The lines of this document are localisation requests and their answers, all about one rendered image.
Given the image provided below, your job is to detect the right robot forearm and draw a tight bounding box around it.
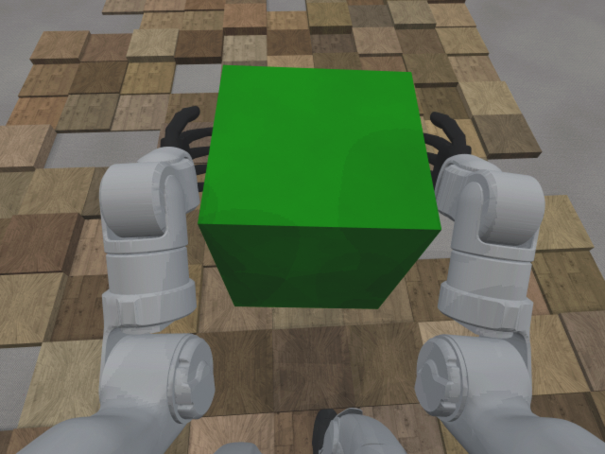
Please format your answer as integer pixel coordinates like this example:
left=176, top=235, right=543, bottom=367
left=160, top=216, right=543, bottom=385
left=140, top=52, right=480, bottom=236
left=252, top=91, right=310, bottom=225
left=435, top=154, right=545, bottom=403

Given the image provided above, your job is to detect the right robot upper arm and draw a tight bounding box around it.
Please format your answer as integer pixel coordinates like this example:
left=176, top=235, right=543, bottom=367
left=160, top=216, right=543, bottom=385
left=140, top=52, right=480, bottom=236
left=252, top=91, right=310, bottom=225
left=414, top=334, right=605, bottom=454

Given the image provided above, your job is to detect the robot right shin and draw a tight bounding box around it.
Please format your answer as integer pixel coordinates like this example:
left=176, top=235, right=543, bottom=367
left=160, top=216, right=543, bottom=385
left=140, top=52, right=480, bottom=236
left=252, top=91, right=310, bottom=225
left=319, top=408, right=363, bottom=454

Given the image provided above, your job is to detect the robot left hand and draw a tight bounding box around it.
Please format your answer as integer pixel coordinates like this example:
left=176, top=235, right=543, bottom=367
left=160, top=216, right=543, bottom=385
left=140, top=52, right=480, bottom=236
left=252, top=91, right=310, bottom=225
left=161, top=106, right=213, bottom=192

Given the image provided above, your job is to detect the robot right hand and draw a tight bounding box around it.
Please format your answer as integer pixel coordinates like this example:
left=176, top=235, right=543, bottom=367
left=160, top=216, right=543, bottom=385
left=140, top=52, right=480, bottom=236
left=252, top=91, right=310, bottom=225
left=423, top=112, right=472, bottom=192

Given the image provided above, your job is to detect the left robot upper arm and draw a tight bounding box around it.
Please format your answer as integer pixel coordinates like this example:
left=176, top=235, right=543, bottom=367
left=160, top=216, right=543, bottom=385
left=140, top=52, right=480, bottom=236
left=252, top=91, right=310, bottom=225
left=16, top=333, right=216, bottom=454

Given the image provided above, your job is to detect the left robot forearm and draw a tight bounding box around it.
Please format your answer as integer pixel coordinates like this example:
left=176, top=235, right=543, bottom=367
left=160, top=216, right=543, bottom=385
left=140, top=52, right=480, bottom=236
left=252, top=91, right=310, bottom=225
left=99, top=147, right=200, bottom=402

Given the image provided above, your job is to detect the carton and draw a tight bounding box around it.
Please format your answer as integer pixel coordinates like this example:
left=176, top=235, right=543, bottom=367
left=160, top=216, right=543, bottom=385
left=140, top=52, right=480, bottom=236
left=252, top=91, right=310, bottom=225
left=198, top=65, right=441, bottom=309

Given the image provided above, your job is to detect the robot right foot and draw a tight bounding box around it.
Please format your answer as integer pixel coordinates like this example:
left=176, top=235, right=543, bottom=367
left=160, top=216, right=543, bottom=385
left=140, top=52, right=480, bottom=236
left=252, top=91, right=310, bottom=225
left=312, top=409, right=337, bottom=454

